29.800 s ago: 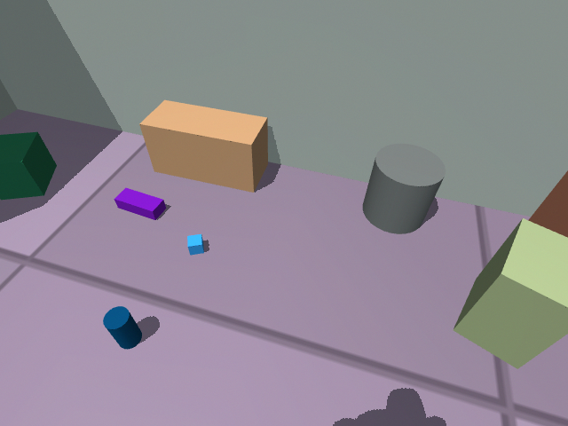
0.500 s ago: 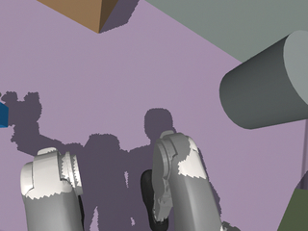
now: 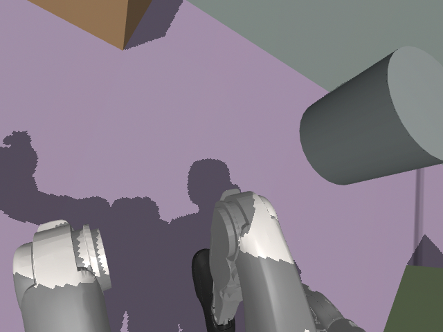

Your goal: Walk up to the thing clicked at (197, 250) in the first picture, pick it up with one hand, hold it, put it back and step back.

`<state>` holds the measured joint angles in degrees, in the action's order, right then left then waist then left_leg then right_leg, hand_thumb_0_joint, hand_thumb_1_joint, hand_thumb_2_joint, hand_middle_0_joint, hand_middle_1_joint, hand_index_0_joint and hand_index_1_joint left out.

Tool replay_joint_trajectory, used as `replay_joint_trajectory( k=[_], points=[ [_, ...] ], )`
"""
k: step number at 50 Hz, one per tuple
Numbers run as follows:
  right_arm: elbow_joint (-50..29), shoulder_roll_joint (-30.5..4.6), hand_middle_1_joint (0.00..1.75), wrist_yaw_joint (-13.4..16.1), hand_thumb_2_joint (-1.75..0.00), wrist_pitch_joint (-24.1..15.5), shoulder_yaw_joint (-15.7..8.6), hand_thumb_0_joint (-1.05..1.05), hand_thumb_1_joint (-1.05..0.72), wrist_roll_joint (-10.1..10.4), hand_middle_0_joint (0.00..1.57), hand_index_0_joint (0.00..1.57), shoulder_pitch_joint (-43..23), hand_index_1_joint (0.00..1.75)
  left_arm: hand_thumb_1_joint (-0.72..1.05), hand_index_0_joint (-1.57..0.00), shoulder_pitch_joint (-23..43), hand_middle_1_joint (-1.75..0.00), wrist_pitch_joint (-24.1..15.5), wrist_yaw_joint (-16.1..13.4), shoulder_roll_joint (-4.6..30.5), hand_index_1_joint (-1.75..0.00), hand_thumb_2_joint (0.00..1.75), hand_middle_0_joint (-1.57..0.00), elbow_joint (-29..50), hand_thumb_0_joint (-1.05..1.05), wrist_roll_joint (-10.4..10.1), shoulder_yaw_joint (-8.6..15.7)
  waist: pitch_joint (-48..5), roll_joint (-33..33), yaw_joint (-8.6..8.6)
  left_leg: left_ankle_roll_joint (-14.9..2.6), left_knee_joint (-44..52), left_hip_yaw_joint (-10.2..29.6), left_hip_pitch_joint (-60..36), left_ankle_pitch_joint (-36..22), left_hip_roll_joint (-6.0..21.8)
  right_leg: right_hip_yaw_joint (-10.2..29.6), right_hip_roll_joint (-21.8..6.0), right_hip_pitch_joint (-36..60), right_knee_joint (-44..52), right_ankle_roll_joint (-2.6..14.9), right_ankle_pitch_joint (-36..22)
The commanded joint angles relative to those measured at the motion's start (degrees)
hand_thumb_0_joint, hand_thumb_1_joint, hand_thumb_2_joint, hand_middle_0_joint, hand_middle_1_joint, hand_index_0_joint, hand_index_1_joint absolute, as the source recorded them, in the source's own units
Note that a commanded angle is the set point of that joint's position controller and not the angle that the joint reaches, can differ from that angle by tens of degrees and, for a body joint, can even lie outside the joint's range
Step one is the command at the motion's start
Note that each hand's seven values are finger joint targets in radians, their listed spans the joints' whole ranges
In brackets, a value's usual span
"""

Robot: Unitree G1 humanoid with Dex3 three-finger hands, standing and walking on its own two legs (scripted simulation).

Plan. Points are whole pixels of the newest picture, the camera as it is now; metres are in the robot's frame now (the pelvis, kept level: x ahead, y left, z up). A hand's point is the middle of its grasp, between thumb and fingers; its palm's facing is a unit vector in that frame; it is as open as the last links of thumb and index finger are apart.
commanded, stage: rest palm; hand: left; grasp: from above
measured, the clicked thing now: out of the picture +0.43 +0.36 -0.26
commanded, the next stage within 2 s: close in 1.46 s
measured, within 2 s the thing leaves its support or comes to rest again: neither
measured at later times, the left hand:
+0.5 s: hand out of the picture +0.40 +0.34 -0.22, palm faces -0.47 -0.09 -0.88, open 14.2 cm
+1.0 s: hand out of the picture +0.40 +0.34 -0.23, palm faces -0.47 -0.08 -0.88, open 14.3 cm
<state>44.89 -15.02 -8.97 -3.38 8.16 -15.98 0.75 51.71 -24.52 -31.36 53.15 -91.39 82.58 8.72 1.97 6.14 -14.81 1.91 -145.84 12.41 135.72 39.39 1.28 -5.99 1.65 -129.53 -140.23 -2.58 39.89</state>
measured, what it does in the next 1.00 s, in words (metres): stands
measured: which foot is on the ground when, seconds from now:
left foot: down 0.00-1.00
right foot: down 0.00-1.00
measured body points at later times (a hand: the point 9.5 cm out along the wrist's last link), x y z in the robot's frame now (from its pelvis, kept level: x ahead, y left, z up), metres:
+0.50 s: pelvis +0.00 +0.00 +0.00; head +0.24 +0.12 +0.36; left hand +0.42 +0.34 -0.17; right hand +0.09 -0.26 -0.09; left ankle +0.07 +0.14 -0.26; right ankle +0.10 -0.12 -0.26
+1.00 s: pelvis +0.00 +0.01 -0.01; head +0.24 +0.14 +0.35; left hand +0.42 +0.34 -0.18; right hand +0.11 -0.25 -0.08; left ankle +0.07 +0.14 -0.26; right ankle +0.10 -0.12 -0.26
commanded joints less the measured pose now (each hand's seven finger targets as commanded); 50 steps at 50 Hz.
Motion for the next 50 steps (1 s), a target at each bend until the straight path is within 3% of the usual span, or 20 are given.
replay_joint_trajectory(
  k=[1, 9, 10, 11, 13, 15, 19, 22, 28, 29, 30, 34, 45, 46, 47, 50],
  points=[
    [-0.9, -16.7, 0.3, 0.5, -0.9, -0.5, -4.3, 0.0, -0.9, -0.3, 0.2, 0.2, 9.6, 0.3, -0.51, -0.07, 13.1, -0.98, 1.0, -3.0, 17.6, -0.97, 0.98, -0.07, 6.1, 0.0, -2.5, 2.3, -38.1, -25.3, 0.88, -2.9, 13.7, -7.5, -31.5, -11.4, -0.5, -4.9, 2.2, 16.1, 12.7, 3.83, -13.2],
    [-0.5, -17.8, 0.3, -0.5, -0.9, -1.5, -3.4, 0.0, -0.9, -1.1, 0.2, 0.2, 10.6, 0.3, -0.53, -0.06, 10.6, -0.95, 0.8, -2.5, 18.0, -0.95, 1.0, -0.07, 7.5, 0.0, -4.7, 3.1, -37.2, -24.7, 0.66, -2.98, 13.0, -6.8, -30.3, -12.0, -0.4, -5.8, 2.5, 17.8, 12.5, 3.41, -14.4],
    [-0.7, -17.7, 0.3, -0.5, -0.9, -1.4, -3.2, 0.0, -0.9, -1.1, 0.2, 0.2, 10.6, 0.3, -0.53, -0.06, 9.5, -0.95, 0.7, -2.4, 18.1, -0.95, 1.0, -0.07, 6.7, 0.0, -4.7, 3.4, -37.7, -24.7, 0.99, -2.85, 13.0, -6.8, -30.5, -12.4, -0.3, -5.7, 2.6, 18.2, 12.3, 3.63, -14.8],
    [-1.9, -17.8, 0.3, -0.9, -0.9, -1.8, -3.0, 0.0, -0.9, -1.3, 0.2, 0.2, 10.2, 0.3, -0.53, -0.06, 9.7, -0.95, 0.7, -2.1, 18.3, -0.95, 1.0, -0.07, 5.2, 0.0, -4.2, 2.5, -36.6, -24.1, 0.08, -3.01, 12.2, -6.9, -29.8, -12.4, -0.2, -5.7, 2.5, 18.3, 11.8, 3.55, -15.2],
    [-1.8, -18.4, 0.3, -1.0, -0.9, -1.8, -3.0, 0.0, -0.9, -1.6, 0.2, 0.2, 10.5, 0.3, -0.52, -0.07, 9.8, -0.95, 0.2, -2.4, 19.2, -0.95, 1.0, -0.07, 6.5, 0.0, -4.2, 3.8, -36.2, -23.7, 0.04, -2.95, 12.3, -6.6, -29.7, -12.7, -0.1, -6.2, 2.6, 18.7, 12.0, 3.38, -15.6],
    [-0.8, -18.0, 0.3, -1.3, -0.9, -2.0, -2.7, 0.0, -0.9, -1.8, 0.2, 0.2, 10.7, 0.3, -0.52, -0.07, 10.3, -0.95, -0.3, -2.6, 17.7, -0.95, 1.0, -0.07, 5.6, 0.0, -4.5, 2.7, -34.1, -24.4, -0.13, -2.69, 13.0, -6.6, -29.7, -10.6, 0.0, -6.5, 2.7, 17.0, 12.0, 3.59, -13.3],
    [-0.6, -18.4, 0.3, -1.4, -0.9, -1.8, -2.5, 0.0, -0.9, -2.4, 0.2, 0.2, 10.0, 0.3, -0.53, -0.06, 9.2, -0.94, -0.8, -3.9, 17.8, -0.94, 1.01, -0.07, 5.4, 0.0, -3.5, 2.6, -34.2, -24.6, -0.1, -2.57, 13.3, -6.2, -29.9, -10.4, 0.1, -7.1, 3.1, 17.1, 11.9, 3.57, -12.9],
    [-0.8, -18.5, 0.3, -1.7, -0.9, -2.4, -2.3, 0.0, -0.9, -2.7, 0.2, 0.2, 8.9, 0.3, -0.53, -0.06, 9.8, -0.94, -0.5, -4.7, 16.4, -0.95, 1.01, -0.07, 4.1, 0.0, -3.0, 1.0, -33.3, -24.7, -0.88, -2.58, 12.6, -6.1, -30.7, -10.5, 0.3, -7.0, 3.1, 16.0, 11.6, 3.71, -12.9],
    [0.4, -18.6, 0.3, -1.7, -0.9, -3.2, -2.2, 0.0, -0.9, -2.8, 0.2, 0.2, 7.7, 0.3, -0.55, -0.05, 10.8, -0.94, 1.4, -7.0, 14.6, -0.95, 1.02, -0.07, 4.8, 0.0, -3.2, -0.7, -34.0, -24.3, -0.65, -2.59, 12.6, -6.2, -29.1, -9.9, 0.2, -6.2, 3.5, 16.9, 12.7, 3.79, -12.6],
    [0.4, -18.7, 0.3, -1.8, -0.9, -3.3, -1.9, 0.0, -0.9, -2.9, 0.2, 0.2, 7.8, 0.3, -0.55, -0.05, 10.7, -0.92, 1.7, -7.3, 15.6, -0.94, 1.03, -0.07, 3.4, 0.0, -2.9, -0.1, -33.7, -24.3, -1.08, -2.64, 12.5, -6.1, -29.5, -10.2, 0.2, -6.7, 3.4, 16.8, 12.1, 3.62, -13.0],
    [0.4, -18.9, 0.3, -1.9, -0.9, -3.6, -2.2, 0.0, -0.9, -2.9, 0.2, 0.2, 7.7, 0.3, -0.54, -0.06, 10.9, -0.93, 2.0, -7.3, 14.5, -0.95, 1.02, -0.07, 3.8, 0.0, -2.8, -1.3, -33.6, -24.6, -1.32, -2.6, 12.4, -6.0, -29.8, -10.1, 0.2, -6.6, 3.3, 16.4, 11.9, 3.67, -12.8],
    [0.5, -18.9, 0.3, -2.2, -0.9, -4.6, -1.8, 0.0, -0.9, -2.9, 0.2, 0.2, 6.3, 0.3, -0.55, -0.05, 11.5, -0.94, 3.3, -7.4, 13.5, -0.95, 1.03, -0.07, 2.8, 0.0, -3.5, -2.4, -32.0, -25.3, -1.33, -2.53, 13.0, -5.8, -29.5, -8.4, 0.2, -7.3, 3.3, 14.4, 11.3, 3.8, -11.3],
    [-0.2, -19.3, 0.3, -2.7, -0.9, -5.6, -1.0, 0.0, -0.9, -2.3, 0.2, 0.2, 6.2, 0.3, -0.56, -0.05, 11.2, -0.92, 3.7, -6.7, 13.8, -0.94, 1.04, -0.07, 3.6, 0.0, -5.4, -2.4, -32.8, -25.6, -1.54, -2.68, 12.9, -5.2, -30.2, -10.2, 0.3, -7.8, 3.3, 16.2, 11.0, 3.28, -13.3],
    [-1.5, -19.7, 0.3, -2.8, -0.9, -5.8, -0.8, 0.0, -0.9, -2.3, 0.2, 0.2, 6.0, 0.3, -0.56, -0.05, 10.4, -0.93, 3.8, -6.5, 14.4, -0.95, 1.03, -0.07, 2.5, 0.0, -4.5, -2.2, -32.8, -26.4, -2.15, -2.59, 12.6, -5.2, -31.1, -11.2, 0.4, -7.9, 3.3, 16.8, 10.5, 3.23, -14.3],
    [-2.2, -19.8, 0.3, -2.9, -0.9, -5.9, -1.0, 0.0, -0.9, -2.2, 0.2, 0.2, 5.2, 0.3, -0.56, -0.05, 10.3, -0.93, 3.7, -6.6, 15.1, -0.95, 1.04, -0.08, 2.9, 0.0, -5.2, -1.2, -32.8, -25.2, -1.46, -2.61, 13.0, -4.9, -30.3, -10.8, 0.5, -8.0, 3.3, 16.8, 10.5, 3.43, -13.9],
    [-1.6, -19.6, 0.3, -3.1, -0.9, -5.9, -0.7, 0.0, -0.9, -2.6, 0.2, 0.2, 6.0, 0.3, -0.56, -0.05, 9.3, -0.92, 3.3, -6.6, 14.6, -0.95, 1.04, -0.07, 2.8, 0.0, -5.1, -1.5, -32.7, -26.5, -1.65, -2.44, 12.7, -5.1, -31.1, -11.2, 0.5, -8.0, 3.5, 17.2, 10.5, 3.32, -14.2]
  ],
)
